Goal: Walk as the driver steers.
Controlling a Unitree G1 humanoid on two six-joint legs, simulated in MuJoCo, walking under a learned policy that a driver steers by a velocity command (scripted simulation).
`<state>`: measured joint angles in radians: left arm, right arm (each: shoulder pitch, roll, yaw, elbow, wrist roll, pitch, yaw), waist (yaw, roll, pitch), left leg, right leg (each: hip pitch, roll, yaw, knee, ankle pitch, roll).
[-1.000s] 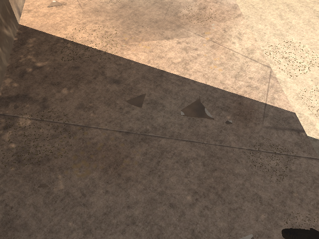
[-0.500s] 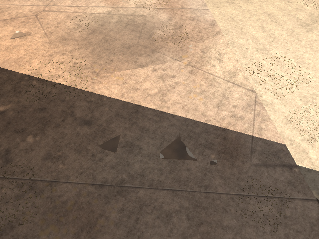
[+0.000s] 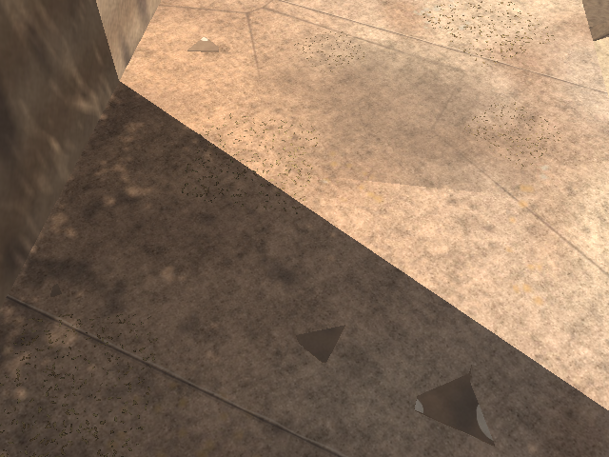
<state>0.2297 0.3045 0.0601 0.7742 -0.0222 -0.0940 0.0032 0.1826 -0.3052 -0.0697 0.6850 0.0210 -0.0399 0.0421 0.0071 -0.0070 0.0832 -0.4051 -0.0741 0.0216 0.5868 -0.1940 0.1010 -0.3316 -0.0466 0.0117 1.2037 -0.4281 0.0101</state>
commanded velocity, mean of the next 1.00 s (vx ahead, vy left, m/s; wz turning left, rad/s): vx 0.37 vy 0.00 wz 0.11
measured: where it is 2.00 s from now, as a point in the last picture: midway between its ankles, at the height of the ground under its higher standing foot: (309, 438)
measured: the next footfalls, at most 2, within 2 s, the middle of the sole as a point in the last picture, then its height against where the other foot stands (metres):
right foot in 0.38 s outside the picture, level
left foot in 0.84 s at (246, 390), level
